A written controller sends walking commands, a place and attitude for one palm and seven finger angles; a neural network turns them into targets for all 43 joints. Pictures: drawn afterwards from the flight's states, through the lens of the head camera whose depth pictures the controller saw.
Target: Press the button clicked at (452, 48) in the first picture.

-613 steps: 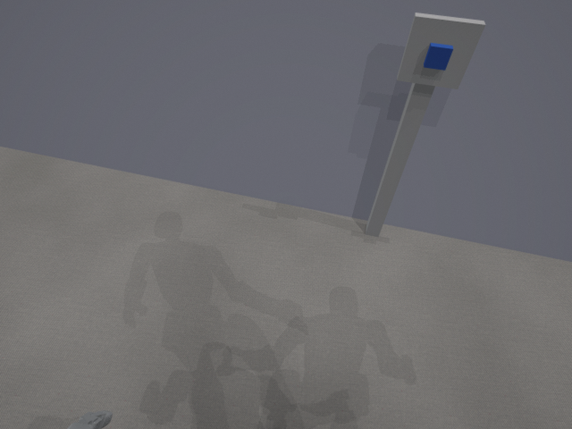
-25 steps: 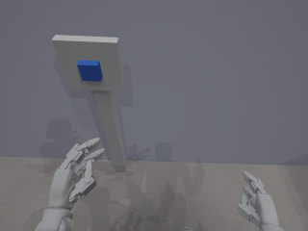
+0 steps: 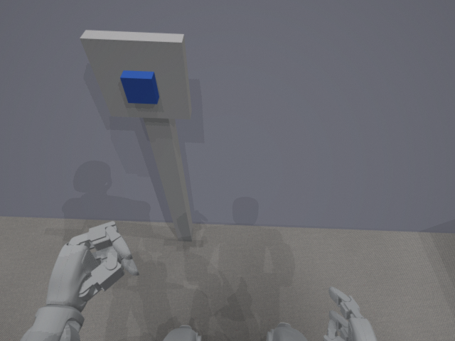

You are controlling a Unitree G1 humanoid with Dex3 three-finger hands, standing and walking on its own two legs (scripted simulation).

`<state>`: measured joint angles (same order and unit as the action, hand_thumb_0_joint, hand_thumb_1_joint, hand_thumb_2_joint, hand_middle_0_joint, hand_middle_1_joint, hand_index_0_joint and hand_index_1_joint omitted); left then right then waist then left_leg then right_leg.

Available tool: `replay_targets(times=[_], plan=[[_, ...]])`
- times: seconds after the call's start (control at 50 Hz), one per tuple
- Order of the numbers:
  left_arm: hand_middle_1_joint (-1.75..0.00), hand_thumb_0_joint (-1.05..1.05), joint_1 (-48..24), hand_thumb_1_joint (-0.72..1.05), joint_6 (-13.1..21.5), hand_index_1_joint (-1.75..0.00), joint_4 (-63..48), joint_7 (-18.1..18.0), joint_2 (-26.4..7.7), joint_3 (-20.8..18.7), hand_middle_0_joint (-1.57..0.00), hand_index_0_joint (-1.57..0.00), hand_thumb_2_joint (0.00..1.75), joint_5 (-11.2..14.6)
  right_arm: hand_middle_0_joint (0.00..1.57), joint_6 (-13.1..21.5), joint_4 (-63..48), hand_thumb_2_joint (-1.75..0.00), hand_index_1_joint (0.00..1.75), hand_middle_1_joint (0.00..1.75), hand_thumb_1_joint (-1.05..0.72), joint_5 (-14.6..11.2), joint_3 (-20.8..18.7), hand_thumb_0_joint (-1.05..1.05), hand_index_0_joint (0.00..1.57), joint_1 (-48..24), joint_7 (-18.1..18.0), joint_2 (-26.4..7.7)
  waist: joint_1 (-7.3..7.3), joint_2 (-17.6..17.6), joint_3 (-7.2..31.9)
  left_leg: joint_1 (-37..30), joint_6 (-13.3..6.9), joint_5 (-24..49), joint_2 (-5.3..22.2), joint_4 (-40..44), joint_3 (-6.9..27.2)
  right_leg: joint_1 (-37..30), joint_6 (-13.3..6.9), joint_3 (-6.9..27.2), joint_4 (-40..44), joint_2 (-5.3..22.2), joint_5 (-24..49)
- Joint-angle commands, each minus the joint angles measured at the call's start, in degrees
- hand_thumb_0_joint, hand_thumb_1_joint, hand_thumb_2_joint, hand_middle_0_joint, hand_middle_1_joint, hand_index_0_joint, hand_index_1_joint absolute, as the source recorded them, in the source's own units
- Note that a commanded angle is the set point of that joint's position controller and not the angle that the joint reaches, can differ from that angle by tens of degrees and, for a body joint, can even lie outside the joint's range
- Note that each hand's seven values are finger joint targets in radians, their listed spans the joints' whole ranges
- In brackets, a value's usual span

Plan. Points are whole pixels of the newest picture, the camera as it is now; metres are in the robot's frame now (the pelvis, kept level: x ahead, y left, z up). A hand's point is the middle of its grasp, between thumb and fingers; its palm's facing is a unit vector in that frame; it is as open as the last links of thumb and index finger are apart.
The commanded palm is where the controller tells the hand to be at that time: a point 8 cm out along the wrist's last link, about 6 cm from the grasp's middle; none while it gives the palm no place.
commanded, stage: raise the hand and make a fist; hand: left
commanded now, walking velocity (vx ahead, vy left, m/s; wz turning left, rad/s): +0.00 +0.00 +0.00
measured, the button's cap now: (141, 86) +0.54 +0.20 +0.14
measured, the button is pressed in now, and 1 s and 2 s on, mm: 0 0 0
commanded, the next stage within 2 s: aim a knuckle at the button in 1.18 s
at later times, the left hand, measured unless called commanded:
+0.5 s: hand (102, 238) +0.24 +0.20 +0.10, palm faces +0.03 -1.00 -0.06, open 3.1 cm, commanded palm +0.22 +0.25 +0.12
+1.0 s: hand (93, 218) +0.26 +0.20 +0.13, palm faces +0.03 -1.00 -0.04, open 3.1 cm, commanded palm +0.23 +0.25 +0.14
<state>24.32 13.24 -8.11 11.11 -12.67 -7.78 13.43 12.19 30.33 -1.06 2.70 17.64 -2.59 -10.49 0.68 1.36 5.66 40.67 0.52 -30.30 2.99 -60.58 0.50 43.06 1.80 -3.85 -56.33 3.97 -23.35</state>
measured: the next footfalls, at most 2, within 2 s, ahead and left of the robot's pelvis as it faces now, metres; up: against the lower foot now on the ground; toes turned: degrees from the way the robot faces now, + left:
none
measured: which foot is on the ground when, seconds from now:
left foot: down 0.00-1.00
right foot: down 0.00-1.00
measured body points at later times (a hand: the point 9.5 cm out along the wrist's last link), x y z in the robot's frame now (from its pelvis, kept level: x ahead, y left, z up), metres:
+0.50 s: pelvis +0.03 +0.00 +0.02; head +0.05 +0.01 +0.47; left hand +0.24 +0.25 +0.11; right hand +0.23 -0.22 -0.03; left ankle +0.00 +0.12 -0.67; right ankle +0.04 -0.15 -0.67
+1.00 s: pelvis +0.03 -0.01 +0.04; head +0.04 -0.01 +0.49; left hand +0.25 +0.26 +0.14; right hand +0.20 -0.24 -0.03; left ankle +0.00 +0.12 -0.67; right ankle +0.05 -0.15 -0.67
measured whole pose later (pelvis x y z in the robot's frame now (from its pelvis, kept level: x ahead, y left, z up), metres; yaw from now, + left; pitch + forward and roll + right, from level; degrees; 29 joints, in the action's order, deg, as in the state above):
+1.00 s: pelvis +0.03 -0.01 +0.04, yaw +0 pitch +4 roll -1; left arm 16.4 7.6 -3.8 17.1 -15.3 -14.6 17.3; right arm 14.4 32.4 -2.1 2.2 16.2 -3.7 -15.2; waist -1.0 2.0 4.2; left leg 22.5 1.0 -25.6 2.9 -44.2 -0.2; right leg 25.5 1.7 -4.1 -41.7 3.4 -19.8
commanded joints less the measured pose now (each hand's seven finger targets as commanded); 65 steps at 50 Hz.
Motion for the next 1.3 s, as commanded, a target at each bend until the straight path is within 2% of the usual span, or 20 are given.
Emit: replay_targets(times=[0.0,0.02,0.1,0.12,0.18,0.22,0.3,0.34,0.4,0.54,0.72,0.76,0.82,0.9,0.92,0.98,1.02,1.08,1.14,1.28], plan=[[-1.5,0.0,-0.6,0.9,6.7,-1.5,-12.5,-1.6,-4.5,-3.5,-1.3,-1.3,0.9,0.6,0.2,5.0,-10.5,-0.9,0.3,0.3,-0.9,0.1,-4.5,0.0,0.2,-6.2,-0.4,-9.3,-0.75,-0.7,7.2,-1.7,-0.8,11.0,-2.8,13.2,1.0,-9.7,-2.4,-1.6,8.3,-3.8,0.9],[-1.5,0.0,-1.4,0.9,7.0,-1.5,-12.1,-1.2,-5.0,-3.5,-1.3,-1.3,0.9,0.8,0.2,5.1,-10.5,-0.9,0.3,0.3,-0.9,0.1,-4.4,0.0,0.2,-6.5,-0.4,-9.7,-0.61,-1.8,6.5,-1.1,-0.9,10.3,-2.9,13.2,1.2,-10.0,-2.5,-1.4,8.6,-3.8,-0.1],[-1.5,0.0,-0.9,0.9,7.0,-1.5,-13.1,0.1,-6.5,-4.7,-1.3,-1.3,0.9,0.9,0.2,5.6,-10.4,-0.9,0.3,0.3,-0.9,-0.4,-4.8,0.0,0.2,-5.2,-0.8,-10.3,-0.86,1.3,8.3,-3.6,-0.9,11.3,-3.1,13.9,0.5,-11.1,-2.5,-1.1,9.4,-3.5,1.5],[-1.5,0.0,-1.4,0.9,6.6,-1.5,-12.4,0.3,-6.7,-4.8,-1.3,-1.3,0.9,1.1,0.2,5.4,-10.1,-0.9,0.3,0.3,-0.9,-0.4,-4.7,0.0,0.2,-5.3,-0.9,-10.4,-0.5,-0.1,7.6,-3.6,-1.0,11.5,-3.0,14.0,0.8,-11.6,-2.5,-1.1,9.6,-3.8,1.8],[-1.5,0.0,-2.3,0.9,6.2,-1.5,-14.7,0.4,-7.1,-5.7,-1.3,-1.3,0.9,1.5,0.2,5.5,-10.1,-0.9,0.3,0.3,-0.9,-0.6,-4.8,0.0,0.2,-4.8,-1.1,-10.1,-1.11,1.9,9.3,-6.0,-0.8,15.0,-3.0,14.7,0.6,-13.7,-2.6,-1.4,9.5,-3.7,6.2],[-1.5,0.0,-3.1,0.9,5.6,-1.5,-14.2,0.4,-7.8,-6.4,-1.3,-1.3,0.9,1.9,0.2,5.2,-9.7,-0.9,0.3,0.3,-0.9,-0.5,-4.6,0.0,0.2,-4.8,-1.0,-10.2,-0.92,1.3,8.8,-6.8,-0.8,17.3,-2.9,14.7,0.8,-14.8,-2.7,-1.5,9.6,-4.1,9.0],[-1.5,0.0,-3.7,0.9,4.5,-1.5,-14.6,0.8,-7.1,-6.0,-1.3,-1.3,0.9,1.7,0.2,5.1,-9.5,-0.9,0.3,0.3,-0.9,-0.7,-4.3,0.0,0.2,-4.6,-0.9,-9.9,-0.92,3.7,8.7,-9.8,-0.5,21.4,-2.7,15.7,0.6,-16.0,-2.6,-1.9,10.2,-4.0,13.8],[-1.5,0.0,-4.6,0.9,3.1,-1.5,-13.0,1.6,-7.5,-6.5,-1.3,-1.3,0.9,2.0,0.2,4.6,-9.4,-0.9,0.3,0.3,-0.9,-0.7,-4.2,0.0,0.2,-4.7,-0.9,-10.0,-0.67,1.4,7.8,-9.8,-0.6,21.4,-2.7,16.0,0.6,-16.7,-2.4,-1.9,10.9,-4.2,14.7],[-1.5,0.0,-5.4,0.9,1.8,-1.5,-13.5,2.4,-8.2,-7.4,-1.3,-1.3,0.9,2.2,0.2,4.5,-9.5,-0.9,0.3,0.3,-0.9,-0.9,-3.9,0.0,0.2,-5.0,-0.9,-10.0,-1.13,3.0,8.1,-11.2,-0.5,22.7,-2.7,17.0,0.5,-18.1,-2.5,-1.9,11.7,-4.1,16.1],[-1.5,0.0,-9.7,0.9,0.1,-1.5,-12.4,3.9,-9.7,-9.6,-1.3,-1.3,0.9,3.7,0.2,4.4,-8.6,-0.9,0.3,0.3,-0.9,-0.7,-3.1,0.0,0.2,-5.5,-1.2,-10.1,-1.06,0.8,8.1,-13.5,-0.7,24.8,-2.8,18.7,0.4,-21.9,-2.4,-1.7,14.0,-4.1,19.7],[-1.5,0.0,-14.1,0.9,-1.3,-1.5,-9.6,5.7,-12.1,-11.9,-1.3,-1.3,0.9,5.0,0.2,5.3,-7.2,-0.9,0.3,0.3,-0.9,-1.0,-2.6,0.0,0.2,-6.1,-1.4,-10.6,-1.5,0.5,6.9,-15.7,-0.7,24.8,-2.9,21.3,0.1,-25.0,-2.4,-1.3,17.0,-4.0,19.8],[-1.5,0.0,-15.2,0.9,-1.7,-1.5,-9.1,5.9,-12.7,-12.8,-1.3,-1.3,0.9,5.1,0.2,5.4,-7.0,-0.9,0.3,0.3,-0.9,-1.2,-2.7,0.0,0.2,-5.9,-1.6,-10.7,-1.69,1.9,7.2,-16.8,-0.7,24.5,-2.9,22.3,-0.1,-25.0,-2.3,-1.3,17.7,-3.9,19.4],[-1.5,0.0,-13.1,0.9,-2.7,-1.5,-5.4,6.4,-10.4,-11.6,-1.3,-1.3,0.9,5.6,0.2,5.3,-7.1,-0.9,0.3,0.3,-0.9,-1.3,-2.7,0.0,0.2,-6.4,-1.6,-10.8,-1.81,-2.1,4.5,-15.5,-0.7,23.3,-3.0,22.9,-0.2,-25.4,-2.3,-1.4,18.7,-4.1,18.4],[-1.5,0.0,-13.7,0.9,-2.1,-1.5,-8.3,5.9,-11.1,-11.8,-1.3,-1.3,0.9,4.9,0.2,5.7,-7.4,-0.9,0.3,0.3,-0.9,-1.2,-3.0,0.0,0.2,-6.2,-1.4,-10.7,-2.32,1.8,6.0,-17.2,-0.6,23.5,-3.2,23.6,-0.7,-25.7,-2.2,-1.1,18.9,-3.8,18.4],[-1.5,0.0,-14.3,0.9,-1.8,-1.5,-8.3,5.6,-11.8,-12.0,-1.3,-1.3,0.9,4.7,0.2,5.8,-7.2,-0.9,0.3,0.3,-0.9,-1.0,-2.9,0.0,0.2,-6.4,-1.3,-10.8,-2.11,0.2,5.2,-16.8,-0.7,22.9,-3.1,23.7,-0.5,-25.8,-2.3,-1.0,19.1,-4.0,17.6],[-1.5,0.0,-15.1,0.9,-0.8,-1.5,-8.5,4.9,-11.2,-12.0,-1.3,-1.3,0.9,4.5,0.2,5.9,-7.1,-0.9,0.3,0.3,-0.9,-1.0,-2.9,0.0,0.2,-6.3,-1.3,-10.7,-2.1,1.8,4.6,-16.8,-0.6,21.0,-3.2,24.1,-0.8,-25.0,-2.3,-0.8,19.6,-3.8,15.5],[-1.5,0.0,-15.2,0.9,-0.4,-1.5,-7.6,4.6,-11.6,-12.0,-1.3,-1.3,0.9,4.4,0.2,5.9,-6.8,-0.9,0.3,0.3,-0.9,-0.9,-2.8,0.0,0.2,-6.5,-1.3,-10.8,-1.85,-0.9,3.4,-15.9,-0.8,19.7,-3.1,24.2,-0.6,-25.1,-2.3,-0.5,20.2,-4.0,13.7],[-1.5,0.0,-16.0,0.9,0.1,-1.5,-8.6,4.6,-11.3,-11.6,-1.3,-1.3,0.9,3.9,0.2,6.3,-6.8,-0.9,0.3,0.3,-0.9,-1.1,-2.8,0.0,0.2,-6.5,-1.5,-10.5,-2.04,3.7,4.7,-17.4,-0.7,19.4,-3.3,24.5,-0.9,-24.9,-2.4,-0.4,20.2,-3.7,13.4],[-1.5,0.0,-15.9,0.9,0.1,-1.5,-7.7,5.0,-11.1,-11.3,-1.3,-1.3,0.9,4.2,0.2,6.5,-6.6,-0.9,0.3,0.3,-0.9,-1.0,-2.8,0.0,0.2,-6.7,-1.6,-10.7,-1.74,0.0,4.3,-16.7,-0.8,18.9,-3.2,24.4,-0.7,-24.9,-2.2,-0.3,20.4,-3.8,13.1],[-1.5,0.0,-18.5,0.9,-0.2,-1.5,-6.3,5.6,-11.3,-11.2,-1.3,-1.3,0.9,4.4,0.2,6.9,-5.8,-0.9,0.3,0.3,-0.9,-1.0,-2.5,0.0,0.2,-6.9,-2.0,-10.8,-1.47,0.6,3.6,-16.5,-0.7,17.5,-3.2,24.6,-0.4,-24.3,-2.1,-0.2,20.8,-3.6,11.3]])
